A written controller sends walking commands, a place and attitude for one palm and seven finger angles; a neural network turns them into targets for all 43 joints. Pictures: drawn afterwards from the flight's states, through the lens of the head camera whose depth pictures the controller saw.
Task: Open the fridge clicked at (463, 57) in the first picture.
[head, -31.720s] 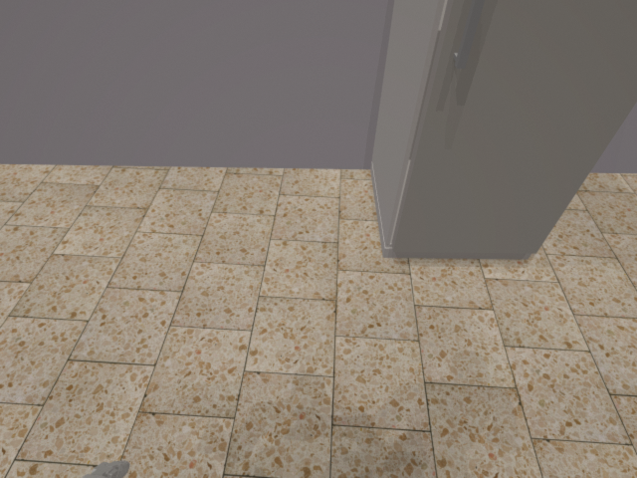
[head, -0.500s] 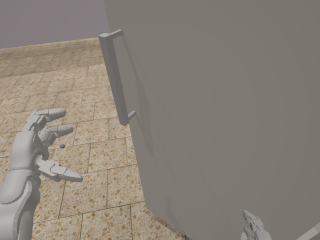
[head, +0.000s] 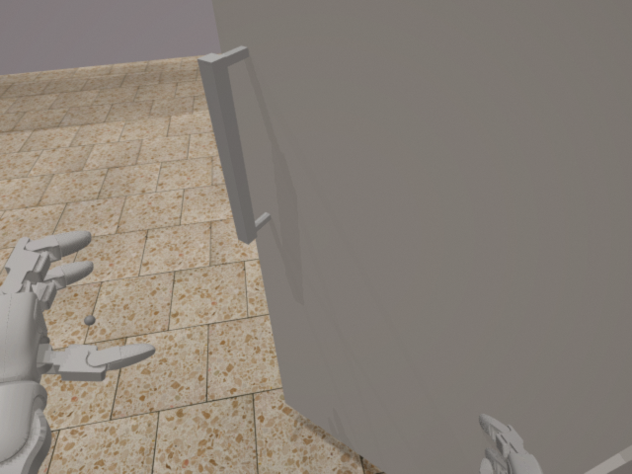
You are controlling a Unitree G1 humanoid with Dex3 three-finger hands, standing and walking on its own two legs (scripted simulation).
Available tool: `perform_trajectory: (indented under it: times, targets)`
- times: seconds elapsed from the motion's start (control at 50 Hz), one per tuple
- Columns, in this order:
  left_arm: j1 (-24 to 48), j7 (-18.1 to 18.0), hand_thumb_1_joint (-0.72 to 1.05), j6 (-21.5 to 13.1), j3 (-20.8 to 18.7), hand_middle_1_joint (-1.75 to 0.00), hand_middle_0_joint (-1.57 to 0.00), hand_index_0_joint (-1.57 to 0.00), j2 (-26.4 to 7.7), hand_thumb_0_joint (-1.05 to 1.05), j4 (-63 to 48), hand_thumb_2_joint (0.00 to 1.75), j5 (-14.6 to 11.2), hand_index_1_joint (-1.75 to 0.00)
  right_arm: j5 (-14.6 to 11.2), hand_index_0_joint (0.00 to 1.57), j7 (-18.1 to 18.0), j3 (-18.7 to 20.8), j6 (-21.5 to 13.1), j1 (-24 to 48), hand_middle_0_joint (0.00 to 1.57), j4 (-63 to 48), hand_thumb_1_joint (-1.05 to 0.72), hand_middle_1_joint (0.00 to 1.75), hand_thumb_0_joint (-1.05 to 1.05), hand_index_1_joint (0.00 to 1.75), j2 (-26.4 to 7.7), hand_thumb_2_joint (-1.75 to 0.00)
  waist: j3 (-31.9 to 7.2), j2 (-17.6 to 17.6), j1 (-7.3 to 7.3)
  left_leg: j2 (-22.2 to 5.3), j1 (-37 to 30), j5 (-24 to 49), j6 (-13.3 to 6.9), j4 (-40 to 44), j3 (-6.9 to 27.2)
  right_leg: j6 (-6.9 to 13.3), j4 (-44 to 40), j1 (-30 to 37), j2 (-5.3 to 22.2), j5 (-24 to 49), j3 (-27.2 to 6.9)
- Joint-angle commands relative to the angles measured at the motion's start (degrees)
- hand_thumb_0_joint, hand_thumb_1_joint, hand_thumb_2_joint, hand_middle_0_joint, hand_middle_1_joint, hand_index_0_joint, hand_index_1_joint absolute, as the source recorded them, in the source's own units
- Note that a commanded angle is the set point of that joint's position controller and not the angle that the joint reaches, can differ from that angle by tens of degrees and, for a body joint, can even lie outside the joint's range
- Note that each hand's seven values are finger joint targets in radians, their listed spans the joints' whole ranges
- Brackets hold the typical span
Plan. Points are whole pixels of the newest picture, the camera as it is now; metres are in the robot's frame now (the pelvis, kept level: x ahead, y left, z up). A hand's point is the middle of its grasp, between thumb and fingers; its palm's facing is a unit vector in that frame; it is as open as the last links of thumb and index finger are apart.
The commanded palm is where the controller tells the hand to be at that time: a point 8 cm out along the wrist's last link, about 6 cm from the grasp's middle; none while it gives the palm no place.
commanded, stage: draw the hand back to the body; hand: left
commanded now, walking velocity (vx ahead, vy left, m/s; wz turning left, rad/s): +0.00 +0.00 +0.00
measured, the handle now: (243, 157) +0.43 +0.15 +0.21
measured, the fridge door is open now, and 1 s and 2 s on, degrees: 42 42 42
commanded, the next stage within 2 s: step back with the hand held close in 0.82 s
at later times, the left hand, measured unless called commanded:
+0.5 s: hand (56, 326) +0.19 +0.28 +0.16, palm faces +0.45 -0.80 -0.41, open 8.3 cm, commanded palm +0.15 +0.32 +0.18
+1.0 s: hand (55, 325) +0.19 +0.28 +0.17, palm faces +0.47 -0.79 -0.39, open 7.4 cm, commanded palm +0.14 +0.31 +0.18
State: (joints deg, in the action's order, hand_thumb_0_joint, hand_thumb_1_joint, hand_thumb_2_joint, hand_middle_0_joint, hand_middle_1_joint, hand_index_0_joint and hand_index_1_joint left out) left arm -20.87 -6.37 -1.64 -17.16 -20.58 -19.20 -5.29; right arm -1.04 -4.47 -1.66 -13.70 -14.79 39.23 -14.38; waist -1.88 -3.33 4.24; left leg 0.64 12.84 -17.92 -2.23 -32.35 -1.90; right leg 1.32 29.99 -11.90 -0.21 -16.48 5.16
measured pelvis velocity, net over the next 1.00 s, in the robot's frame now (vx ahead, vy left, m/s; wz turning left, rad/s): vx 0.00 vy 0.01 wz -0.01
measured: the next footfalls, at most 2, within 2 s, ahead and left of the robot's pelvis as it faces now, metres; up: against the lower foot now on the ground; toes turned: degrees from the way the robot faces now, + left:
none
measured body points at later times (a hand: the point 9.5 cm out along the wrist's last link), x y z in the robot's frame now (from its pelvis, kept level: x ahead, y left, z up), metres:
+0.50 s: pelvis +0.01 +0.02 +0.00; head -0.02 +0.01 +0.45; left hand +0.16 +0.32 +0.19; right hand +0.17 -0.21 -0.08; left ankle +0.00 +0.09 -0.73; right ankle +0.00 -0.10 -0.73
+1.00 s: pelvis +0.00 +0.01 +0.01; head -0.02 +0.00 +0.46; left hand +0.16 +0.32 +0.19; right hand +0.18 -0.21 -0.08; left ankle +0.00 +0.09 -0.73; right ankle +0.00 -0.10 -0.73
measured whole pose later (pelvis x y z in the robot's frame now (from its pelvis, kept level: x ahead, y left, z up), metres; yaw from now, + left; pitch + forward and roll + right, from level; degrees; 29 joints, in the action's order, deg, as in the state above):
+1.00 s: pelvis +0.00 +0.01 +0.01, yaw +0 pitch -4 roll -1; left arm -24.9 -6.6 -5.9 -20.0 -20.7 -22.1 -3.6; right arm -0.6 -4.7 -1.7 -8.7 -13.4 37.5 -13.1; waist 0.0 -3.5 4.7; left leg 1.1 8.6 -16.1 -2.9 -28.1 -2.4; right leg 0.5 25.1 -7.5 0.0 -14.2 4.6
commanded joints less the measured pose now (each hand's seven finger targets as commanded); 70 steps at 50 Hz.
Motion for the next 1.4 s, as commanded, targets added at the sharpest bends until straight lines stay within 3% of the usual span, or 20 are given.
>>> perform_trajectory:
  times: [0.0, 0.06, 0.18, 0.28, 0.42, 0.46, 0.52, 0.6, 0.66, 0.74, 0.92, 0.94, 0.96, 0.98, 1.04, 1.08, 1.16, 1.24, 1.28, 1.38]
  targets:
    - [9.23, -1.85, 0.14, -6.47, -6.18, -0.75, -0.23, -0.23, -12.26, 0.0, -14.09, 0.53, 1.17, -0.75, 0.38, 0.2, -0.57, 2.28, -2.43, 8.73, 0.2, -9.78, -0.9, 0.3, 0.0, 0.3, -5.63, -0.9, -3.24, -0.7, 0.04, -3.48, -2.28, 8.78, 0.09, 6.69, 4.03, 0.62, -6.19, -0.23, 4.03, 5.29, -3.73]
    - [6.18, -1.84, 0.25, -7.08, -8.09, -0.68, -0.22, -0.22, -13.34, 0.0, -13.11, 0.58, 1.36, -0.68, 0.53, 0.2, -0.71, 2.65, -1.98, 8.78, 0.2, -9.6, -0.9, 0.3, 0.0, 0.3, -5.8, -0.9, -3.56, 1.33, 0.6, -3.78, -2.49, 11.51, 0.19, 7.29, 4.16, 0.76, -6.13, 1.46, 3.86, 7.22, -3.48]
    - [1.69, -1.14, 0.47, -7.37, -7.25, -0.55, -0.22, -0.22, -10.68, 0.0, -11.39, 0.69, 1.08, -0.55, 0.29, 0.2, -0.42, 2.86, -0.4, 9.12, 0.2, -10.1, -0.9, 0.3, 0.0, 0.3, -5.01, -0.9, 0.14, 0.77, 0.44, -4.28, -1.97, 12.25, 0.74, 8.36, 3.95, 0.81, -6.63, 1.87, 3.85, 7.73, -3.46]
    - [1.13, -1.07, 0.65, -7.85, -7.31, -0.45, -0.21, -0.21, -10.81, 0.0, -15.63, 0.78, 1.44, -0.45, 0.5, 0.2, -0.22, 3.04, -0.12, 8.79, 0.2, -10.24, -0.9, 0.3, 0.0, 0.3, -5.05, -0.9, -2.95, -3.05, 0.52, -4.65, -4.2, 16.34, 1.66, 8.66, 4.64, 0.96, -6.13, 3.53, 3.82, 9.76, -3.3]
    - [-1.52, -1.58, 0.9, -7.56, -9.34, -0.3, -0.2, -0.2, -11.87, 0.0, -15.31, 0.9, 1.47, -0.3, 0.51, 0.2, -0.26, 3.24, 0.29, 8.55, 0.2, -10.38, -0.9, 0.3, 0.0, 0.3, -5.07, -0.9, -1.6, -0.73, 0.56, -4.74, -3.87, 15.82, 2.11, 9.01, 4.68, 1.01, -6.62, 3.17, 3.53, 9.4, -3.02]
    - [-0.77, -1.48, 0.9, -7.4, -9.39, -0.3, -0.2, -0.2, -12.03, 0.0, -13.87, 0.9, 1.57, -0.3, 0.47, 0.2, -0.34, 3.35, 0.7, 8.48, 0.2, -9.87, -0.9, 0.3, 0.0, 0.3, -5.46, -0.9, -0.92, 0.71, 0.4, -4.82, -3.28, 15.64, 2.03, 9.0, 4.63, 1.05, -7.13, 3.04, 3.54, 9.34, -3.2]
    - [0.98, -1.55, 0.9, -7.28, -7.72, -0.3, -0.2, -0.2, -10.42, 0.0, -13.56, 0.9, 1.64, -0.3, 0.44, 0.2, -0.41, 3.17, 0.91, 8.71, 0.2, -10.05, -0.9, 0.3, 0.0, 0.3, -5.17, -0.9, 0.7, -1.73, 0.04, -4.71, -3.08, 12.43, 2.12, 9.8, 5.03, 0.92, -6.96, 2.02, 3.63, 7.13, -3.12]
    - [1.89, -1.83, 0.9, -7.7, -8.14, -0.3, -0.2, -0.2, -11.75, 0.0, -16.56, 0.9, 1.96, -0.3, 0.62, 0.2, -0.34, 3.09, 0.43, 8.77, 0.2, -10.07, -0.9, 0.3, 0.0, 0.3, -5.37, -0.9, -2.21, -3.87, 0.45, -4.63, -4.12, 13.28, 2.52, 10.17, 5.61, 1.12, -6.73, 3.51, 3.7, 7.75, -3.12]
    - [-0.16, -1.91, 0.9, -7.45, -8.64, -0.3, -0.2, -0.2, -12.28, 0.0, -16.08, 0.9, 1.83, -0.3, 0.79, 0.2, -0.34, 3.2, 0.51, 8.59, 0.2, -9.99, -0.9, 0.3, 0.0, 0.3, -5.51, -0.9, -2.85, -0.93, 0.68, -4.71, -4.33, 15.42, 2.52, 9.96, 5.72, 1.11, -7.04, 4.38, 3.48, 8.94, -2.96]
    - [0.23, -1.84, 0.9, -7.18, -9.05, -0.3, -0.2, -0.2, -11.91, 0.0, -14.18, 0.9, 1.63, -0.3, 0.43, 0.2, -0.31, 3.02, 1.07, 9.1, 0.2, -10.2, -0.9, 0.3, 0.0, 0.3, -5.06, -0.9, 0.8, 0.18, 0.48, -4.63, -2.8, 11.37, 2.24, 10.56, 5.36, 1.01, -7.65, 2.68, 3.36, 6.76, -3.12]
    - [4.38, -1.58, 0.9, -7.58, -7.33, -0.3, -0.2, -0.2, -11.35, 0.0, -18.01, 0.9, 1.59, -0.3, 0.55, 0.2, -0.32, 2.9, 1.03, 9.72, 0.2, -10.55, -0.9, 0.3, 0.0, 0.3, -4.9, -0.9, -1.2, -2.15, 0.2, -4.36, -4.54, 11.56, 1.63, 10.36, 5.25, 0.96, -8.21, 3.49, 3.66, 7.2, -3.6]
    - [12.39, -2.2, 0.9, -10.41, -15.46, -0.3, -0.2, -0.2, -17.99, 0.0, -21.09, 0.9, 1.41, -0.3, 0.06, 0.2, -0.95, 2.25, 2.39, 10.13, 0.2, -12.88, -0.9, 0.3, 0.0, 0.3, -4.85, -0.9, 6.34, 0.35, -1.91, -5.26, 0.35, 5.46, -0.86, 9.06, 5.46, 0.8, -13.19, -2.33, 6.32, 8.6, -12.51]
    - [12.58, -2.06, 0.9, -11.72, -15.75, -0.3, -0.2, -0.2, -18.36, 0.0, -19.32, 0.9, 1.93, -0.3, 0.39, 0.2, -1.33, 2.16, 3.17, 8.69, 0.2, -11.24, -0.9, 0.3, 0.0, 0.3, -4.2, -0.9, 5.46, 2.1, -2.23, -4.68, -0.07, 5.07, -0.89, 7.42, 6.32, 1.51, -14.69, -2.48, 8.44, 10.34, -13.7]
    - [4.04, -1.65, 0.9, -10.98, -11.8, -0.3, -0.2, -0.2, -12.65, 0.0, -13.22, 0.9, 2.19, -0.3, 0.84, 0.2, -1.25, 2.13, 3.76, 8.7, 0.2, -10.21, -0.9, 0.3, 0.0, 0.3, -3.64, -0.9, 5.5, 4.58, -2.95, -4.64, -1.93, 7.23, -0.78, 6.22, 5.84, 1.79, -14.45, -3.96, 9.37, 13.66, -14.22]
    - [-1.86, -1.3, 0.9, -10.79, -9.32, -0.3, -0.2, -0.2, -9.61, 0.0, -12.02, 0.9, 2.71, -0.3, 0.8, 0.2, -0.8, 2.94, 5.62, 8.03, 0.2, -12.37, -0.9, 0.3, 0.0, 0.3, -4.76, -0.9, -1.02, 3.04, -2.54, -5.86, -3.53, 12.36, -0.7, 6.47, 5.09, 0.95, -11.09, -0.89, 9.77, 17.21, -12.73]
    - [-5.45, -1.68, 0.9, -11.21, -10.35, -0.3, -0.2, -0.2, -10.12, 0.0, -13.17, 0.9, 2.96, -0.3, 0.58, 0.2, -0.83, 3.33, 6.51, 8.16, 0.2, -13.32, -0.9, 0.3, 0.0, 0.3, -4.87, -0.9, -5.83, 1.09, -2.23, -7.05, -3.55, 18.08, -0.63, 7.03, 5.44, 0.74, -7.79, 2.76, 9.6, 21.59, -11.28]
    - [-8.85, -2.6, 0.9, -11.77, -14.2, -0.3, -0.2, -0.2, -13.78, 0.0, -17.84, 0.9, 3.16, -0.3, 0.2, 0.2, -0.87, 3.81, 7.99, 8.85, 0.2, -15.64, -0.9, 0.3, 0.0, 0.3, -4.65, -0.9, -8.94, 1.68, -1.9, -8.52, -0.66, 21.8, -0.84, 7.87, 7.4, 0.57, -4.22, 5.1, 8.56, 22.05, -9.53]
    - [-10.09, -3.04, 0.9, -12.56, -15.83, -0.3, -0.2, -0.2, -14.86, 0.0, -20.32, 0.9, 2.91, -0.3, -0.08, 0.2, -1.22, 3.82, 8.61, 8.4, 0.2, -16.9, -0.9, 0.3, 0.0, 0.3, -4.15, -0.9, -7.88, 2.33, -2.07, -9.06, 3.58, 18.79, -1.21, 8.42, 8.83, 0.58, -1.96, 4.79, 7.8, 20.49, -9.66]
    - [-10.06, -3.14, 0.9, -13.01, -15.95, -0.3, -0.2, -0.2, -15.1, 0.0, -21.35, 0.9, 2.88, -0.3, -0.1, 0.2, -1.48, 3.71, 8.44, 8.26, 0.2, -16.95, -0.9, 0.3, 0.0, 0.3, -4.16, -0.9, -7.82, -0.31, -2.11, -9.46, 5.14, 18.95, -1.36, 8.68, 9.41, 0.47, -0.48, 5.54, 7.59, 21.16, -9.47]
    - [-7.83, -3.16, 0.9, -13.56, -14.17, -0.3, -0.2, -0.2, -13.01, 0.0, -20.52, 0.9, 3.42, -0.3, 0.23, 0.2, -1.67, 3.69, 6.8, 6.84, 0.2, -16.3, -0.9, 0.3, 0.0, 0.3, -5.02, -0.9, -4.81, -4.8, -2.13, -12.38, 11.09, 10.47, -2.86, 12.97, 11.33, -0.98, 4.51, 5.54, 4.7, 9.73, -7.38]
